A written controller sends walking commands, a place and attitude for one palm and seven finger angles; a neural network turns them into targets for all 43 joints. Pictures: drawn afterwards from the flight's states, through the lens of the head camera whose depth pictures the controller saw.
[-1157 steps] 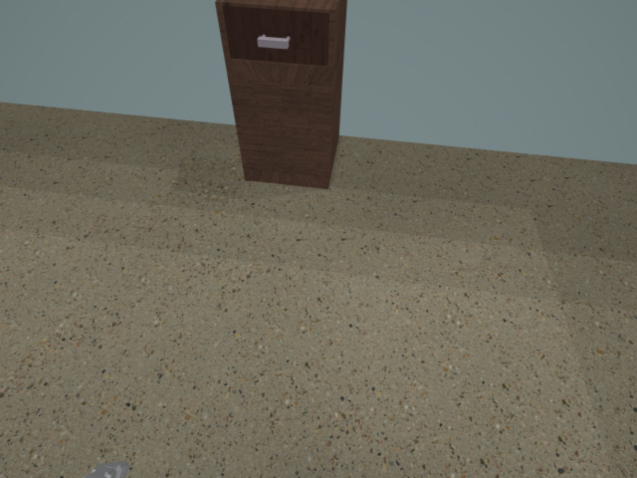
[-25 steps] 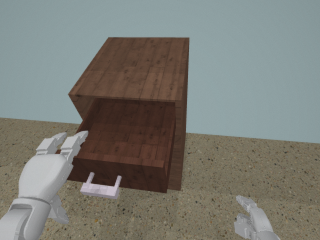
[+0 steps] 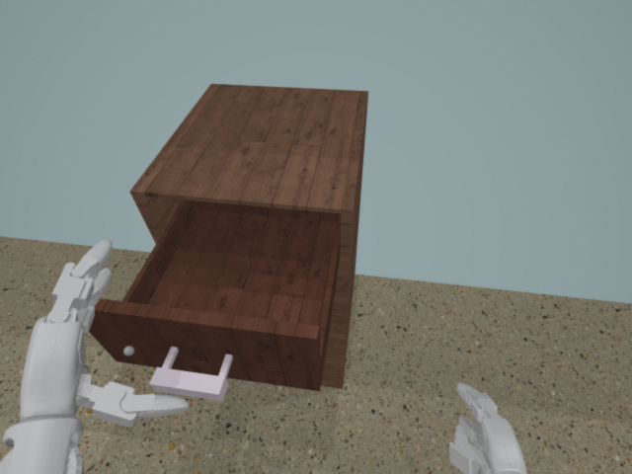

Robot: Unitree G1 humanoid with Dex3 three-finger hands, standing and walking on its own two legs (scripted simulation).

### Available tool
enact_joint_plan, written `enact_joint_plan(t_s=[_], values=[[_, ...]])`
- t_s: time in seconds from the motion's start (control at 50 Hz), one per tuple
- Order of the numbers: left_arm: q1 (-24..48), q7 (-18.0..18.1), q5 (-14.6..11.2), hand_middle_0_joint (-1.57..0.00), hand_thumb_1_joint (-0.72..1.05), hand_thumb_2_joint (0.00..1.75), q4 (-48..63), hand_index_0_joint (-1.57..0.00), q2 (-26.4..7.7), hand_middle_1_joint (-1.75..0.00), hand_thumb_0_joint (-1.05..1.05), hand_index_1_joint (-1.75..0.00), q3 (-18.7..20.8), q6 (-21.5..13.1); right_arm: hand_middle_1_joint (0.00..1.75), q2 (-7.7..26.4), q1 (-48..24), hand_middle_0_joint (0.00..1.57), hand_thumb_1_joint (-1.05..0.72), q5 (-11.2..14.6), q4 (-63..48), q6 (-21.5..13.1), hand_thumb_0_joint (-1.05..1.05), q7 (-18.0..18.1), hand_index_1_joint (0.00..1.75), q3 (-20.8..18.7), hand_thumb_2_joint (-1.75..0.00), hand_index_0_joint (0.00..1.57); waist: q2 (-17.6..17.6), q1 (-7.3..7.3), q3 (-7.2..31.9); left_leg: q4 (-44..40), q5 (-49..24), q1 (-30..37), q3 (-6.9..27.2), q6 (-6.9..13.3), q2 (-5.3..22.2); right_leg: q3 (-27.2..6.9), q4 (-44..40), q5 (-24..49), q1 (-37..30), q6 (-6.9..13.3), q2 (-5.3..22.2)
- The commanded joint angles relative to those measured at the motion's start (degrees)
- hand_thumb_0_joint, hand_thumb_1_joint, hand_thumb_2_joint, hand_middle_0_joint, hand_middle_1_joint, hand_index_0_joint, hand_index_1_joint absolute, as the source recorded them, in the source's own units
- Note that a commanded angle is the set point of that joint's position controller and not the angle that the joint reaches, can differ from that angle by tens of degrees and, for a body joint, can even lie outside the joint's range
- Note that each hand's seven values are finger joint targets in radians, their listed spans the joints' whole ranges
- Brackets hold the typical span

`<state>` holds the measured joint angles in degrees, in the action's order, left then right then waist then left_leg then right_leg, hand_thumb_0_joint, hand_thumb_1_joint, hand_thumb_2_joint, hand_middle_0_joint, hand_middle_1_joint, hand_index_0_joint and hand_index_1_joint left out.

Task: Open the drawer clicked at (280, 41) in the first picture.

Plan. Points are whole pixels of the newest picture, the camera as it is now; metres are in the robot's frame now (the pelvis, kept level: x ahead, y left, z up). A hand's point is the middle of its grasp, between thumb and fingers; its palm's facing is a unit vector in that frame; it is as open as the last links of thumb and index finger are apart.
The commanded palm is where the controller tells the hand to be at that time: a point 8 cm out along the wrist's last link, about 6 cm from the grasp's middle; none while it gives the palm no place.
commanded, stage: draw the hand back to the body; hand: left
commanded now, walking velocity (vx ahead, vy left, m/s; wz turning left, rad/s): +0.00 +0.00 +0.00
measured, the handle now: (194, 370) +0.27 +0.23 -0.08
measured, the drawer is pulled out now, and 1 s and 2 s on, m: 0.25 0.25 0.25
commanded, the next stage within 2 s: step back with the hand held close in 0.80 s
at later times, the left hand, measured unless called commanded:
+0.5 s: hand (104, 350) +0.18 +0.22 +0.15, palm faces +0.38 -0.83 -0.41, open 10.3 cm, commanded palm +0.14 +0.26 +0.18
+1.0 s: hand (96, 347) +0.18 +0.23 +0.16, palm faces +0.38 -0.81 -0.45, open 7.4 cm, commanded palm +0.12 +0.26 +0.18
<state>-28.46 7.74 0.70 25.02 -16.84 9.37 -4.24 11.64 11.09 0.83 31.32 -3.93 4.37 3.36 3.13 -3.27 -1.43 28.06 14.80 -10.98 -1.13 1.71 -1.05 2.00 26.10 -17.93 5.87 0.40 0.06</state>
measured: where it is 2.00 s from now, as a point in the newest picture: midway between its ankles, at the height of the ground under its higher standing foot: outside the picture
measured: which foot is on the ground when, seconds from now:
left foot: down 0.00-1.00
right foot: down 0.00-1.00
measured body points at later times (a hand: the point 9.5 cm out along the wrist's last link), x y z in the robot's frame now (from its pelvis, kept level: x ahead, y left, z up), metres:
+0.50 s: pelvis +0.01 -0.02 +0.01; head +0.00 -0.04 +0.46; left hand +0.16 +0.27 +0.17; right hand +0.21 -0.24 -0.08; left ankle +0.01 +0.10 -0.74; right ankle -0.04 -0.11 -0.74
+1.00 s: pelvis +0.00 -0.02 +0.01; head +0.00 -0.04 +0.46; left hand +0.16 +0.27 +0.19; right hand +0.20 -0.24 -0.08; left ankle +0.01 +0.10 -0.74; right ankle -0.04 -0.11 -0.74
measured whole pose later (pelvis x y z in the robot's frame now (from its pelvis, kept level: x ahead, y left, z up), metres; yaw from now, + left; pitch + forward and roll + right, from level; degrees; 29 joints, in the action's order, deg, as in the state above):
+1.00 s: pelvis +0.00 -0.02 +0.01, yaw +1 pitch -1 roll -1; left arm -31.7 5.6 -3.6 27.4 -19.9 18.5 -7.3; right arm 12.9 9.4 0.6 33.5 -3.0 3.7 0.6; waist 4.3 -2.4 -1.5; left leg 24.2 12.2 -10.5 0.4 0.2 0.9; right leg 3.3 19.0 -13.9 3.7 1.8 -2.1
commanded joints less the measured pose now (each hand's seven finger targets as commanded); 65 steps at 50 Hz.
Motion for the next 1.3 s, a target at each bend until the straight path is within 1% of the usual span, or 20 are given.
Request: enact_joint_plan(t_s=[0.0,0.04,0.06,0.16,0.22,0.36,0.42,0.48,0.58,0.66,0.7,0.84,0.88,0.9,0.92,1.0,1.08,1.14,1.18,1.28], values=[[2.48,1.18,-3.43,-0.16,-0.12,0.47,13.56,-0.16,-9.60,-0.30,0.00,-0.30,7.76,-4.33,0.30,5.93,-7.83,0.20,-0.90,-0.31,-6.85,-5.50,0.00,0.03,0.30,-2.50,-0.90,0.20,3.08,0.31,2.90,-6.15,-12.81,6.64,2.76,-0.44,2.83,1.27,-6.47,12.01,3.31,1.60,0.43],[2.39,0.70,-3.56,-0.17,-0.05,0.50,14.47,-0.17,-11.53,-0.30,0.00,-0.30,10.13,-4.41,0.30,6.07,-8.42,0.20,-0.90,-0.34,-6.48,-5.81,0.00,-0.26,0.30,-2.91,-0.90,0.20,1.36,-0.05,3.37,-6.05,-14.70,7.10,2.44,-0.63,2.76,1.08,-7.64,14.05,2.29,1.54,0.19],[0.52,0.33,-3.91,-0.17,-0.01,0.51,13.53,-0.17,-9.49,-0.30,0.00,-0.30,8.93,-4.47,0.30,5.98,-8.04,0.20,-0.90,-0.40,-6.35,-5.52,0.00,-0.46,0.30,-2.96,-0.90,0.20,1.71,0.28,3.77,-6.00,-15.20,7.14,2.16,-0.52,2.79,1.29,-7.09,14.98,1.81,1.52,0.25],[-2.02,-0.54,-4.54,-0.17,0.17,0.58,13.53,-0.17,-9.23,-0.30,0.00,-0.30,9.81,-4.25,0.30,6.08,-8.54,0.20,-0.90,-0.22,-5.93,-4.97,0.00,-0.93,0.30,-3.70,-0.90,0.20,1.61,0.38,5.07,-6.01,-17.04,8.42,1.50,-0.55,2.64,1.20,-7.91,17.61,1.02,1.18,0.17],[-1.31,-0.57,-4.84,-0.18,0.27,0.63,14.37,-0.18,-10.59,-0.30,0.00,-0.30,11.39,-4.20,0.30,6.33,-8.95,0.20,-0.90,-0.10,-6.11,-4.43,0.00,-0.63,0.30,-4.21,-0.90,0.20,-1.91,0.23,6.83,-5.85,-17.96,9.56,1.23,-0.23,2.60,0.93,-8.34,19.35,0.57,0.75,0.32],[-1.16,-0.40,-4.90,-0.19,0.51,0.74,13.50,-0.19,-11.02,-0.30,0.00,-0.30,12.39,-4.19,0.30,6.30,-9.44,0.20,-0.90,-0.11,-5.51,-3.86,0.00,0.01,0.30,-4.59,-0.90,0.20,-0.39,0.45,5.21,-5.76,-17.54,10.21,0.40,-0.03,1.93,0.55,-9.78,20.30,1.14,0.54,0.49],[-1.08,-0.38,-5.18,-0.19,0.62,0.78,13.37,-0.19,-11.67,-0.30,0.00,-0.30,13.45,-4.23,0.30,6.36,-9.66,0.20,-0.90,-0.01,-5.69,-3.62,0.00,0.10,0.30,-4.68,-0.90,0.20,-2.31,-0.03,5.69,-6.07,-17.32,10.51,0.65,0.04,1.99,0.50,-9.94,19.79,1.02,0.37,0.50],[-0.44,-0.38,-5.07,-0.19,0.73,0.82,14.61,-0.19,-11.99,-0.30,0.00,-0.30,13.66,-4.44,0.30,6.30,-9.72,0.20,-0.90,-0.07,-5.82,-3.77,0.00,0.16,0.30,-4.60,-0.90,0.20,0.78,-0.03,5.60,-6.20,-17.07,10.95,0.60,-0.08,1.89,0.27,-10.46,19.33,1.08,0.53,0.61],[-0.93,-0.57,-5.27,-0.20,0.90,0.90,12.84,-0.20,-11.15,-0.30,0.00,-0.30,13.13,-4.10,0.30,6.31,-9.97,0.20,-0.90,-0.08,-5.79,-3.41,0.00,0.07,0.30,-4.72,-0.90,0.20,-2.01,0.07,4.71,-6.45,-16.63,10.64,0.49,0.05,1.94,0.20,-10.69,19.25,1.25,0.24,0.51],[-0.04,-0.73,-5.26,-0.20,0.90,0.90,12.44,-0.20,-10.99,-0.30,0.00,-0.30,12.79,-4.32,0.30,6.23,-10.06,0.20,-0.90,-0.18,-5.70,-3.17,0.00,0.25,0.30,-4.70,-0.90,0.20,-0.42,0.29,3.80,-6.50,-15.05,10.76,0.20,0.11,1.80,-0.15,-11.69,17.40,1.92,0.24,0.54],[-0.81,-0.72,-5.37,-0.20,0.90,0.90,11.64,-0.20,-10.97,-0.30,0.00,-0.30,13.19,-4.19,0.30,6.10,-10.27,0.20,-0.90,-0.24,-5.70,-3.08,0.00,0.26,0.30,-4.67,-0.90,0.20,-2.00,-0.05,4.20,-6.74,-15.11,10.67,0.45,0.15,1.88,0.08,-11.42,17.30,1.57,0.21,0.42],[0.26,-0.55,-5.10,-0.20,0.90,0.90,14.30,-0.20,-12.06,-0.30,0.00,-0.30,13.56,-4.24,0.30,6.19,-10.46,0.20,-0.90,-0.15,-5.96,-3.69,0.00,0.23,0.30,-4.64,-0.90,0.20,0.91,-0.14,4.83,-6.56,-16.07,11.26,0.48,-0.11,1.80,-0.33,-11.72,17.88,1.52,0.42,0.42],[-0.41,-0.50,-5.16,-0.20,0.90,0.90,13.58,-0.20,-11.39,-0.30,0.00,-0.30,13.30,-4.31,0.30,6.05,-10.18,0.20,-0.90,-0.07,-5.90,-3.79,0.00,0.18,0.30,-4.62,-0.90,0.20,-0.32,-0.04,4.62,-6.92,-15.64,10.94,0.74,-0.13,1.95,0.16,-11.21,17.09,1.33,0.40,0.38],[7.58,-0.23,-4.87,-0.20,0.90,0.90,20.07,-0.20,-20.19,-0.30,0.00,-0.30,21.76,-6.84,0.30,7.13,-8.65,0.20,-0.90,0.30,-8.28,-2.33,0.00,-0.22,0.30,-4.42,-0.90,0.20,-2.25,1.48,-2.31,-4.62,-11.89,4.54,2.64,0.93,2.60,-4.12,-13.49,19.17,7.86,-0.21,3.13],[1.58,-0.94,-4.52,-0.20,0.90,0.90,12.71,-0.20,-15.45,-0.30,0.00,-0.30,18.82,-7.20,0.30,5.94,-8.34,0.20,-0.90,-0.15,-6.50,-1.30,0.00,-0.41,0.30,-4.56,-0.90,0.20,-6.45,1.90,-1.90,-3.60,-10.55,3.45,3.40,1.04,2.60,-3.05,-13.35,18.06,7.94,-0.30,3.85],[-6.78,-1.81,-4.18,-0.20,0.90,0.90,13.28,-0.20,-11.50,-0.30,0.00,-0.30,15.51,-8.05,0.30,6.96,-9.06,0.20,-0.90,0.21,-8.47,0.22,0.00,-0.97,0.30,-5.79,-0.90,0.20,-3.15,2.14,5.26,-2.31,-13.99,3.64,2.53,1.14,3.00,-3.39,-9.84,21.17,5.91,-0.66,5.16],[-10.13,-1.35,-4.23,-0.20,0.90,0.90,16.59,-0.20,-12.98,-0.30,0.00,-0.30,16.79,-8.20,0.30,7.29,-8.67,0.20,-0.90,0.31,-9.34,1.61,0.00,-0.83,0.30,-6.56,-0.90,0.20,-3.85,2.40,10.03,-1.99,-19.89,3.04,2.88,1.23,3.98,-1.90,-6.39,23.67,4.06,-1.00,4.59],[-10.05,-0.60,-4.07,-0.20,0.90,0.90,21.09,-0.20,-16.08,-0.30,0.00,-0.30,19.10,-8.43,0.30,7.81,-8.69,0.20,-0.90,0.34,-10.00,1.97,0.00,-0.33,0.30,-6.90,-0.90,0.20,-1.20,2.50,12.56,-2.01,-24.49,3.22,3.40,1.26,5.14,-1.62,-3.68,24.50,3.97,-0.83,3.96],[-11.29,-0.24,-4.26,-0.20,0.90,0.90,22.14,-0.20,-15.52,-0.30,0.00,-0.30,19.07,-8.31,0.30,7.47,-7.86,0.20,-0.90,0.48,-10.47,2.22,0.00,-0.31,0.30,-7.08,-0.90,0.20,-1.12,2.62,13.44,-1.84,-26.43,2.18,4.19,1.30,5.82,-1.05,-1.74,23.87,3.03,-0.83,3.39],[-12.50,0.32,-4.53,-0.20,0.90,0.90,24.20,-0.20,-15.54,-0.30,0.00,-0.30,19.58,-8.25,0.30,7.50,-7.62,0.20,-0.90,0.41,-10.68,1.60,0.00,-0.34,0.30,-7.07,-0.90,0.20,2.90,2.61,12.90,-4.18,-24.03,-2.17,6.88,1.78,8.46,-0.55,2.64,15.10,3.47,-0.68,2.01]])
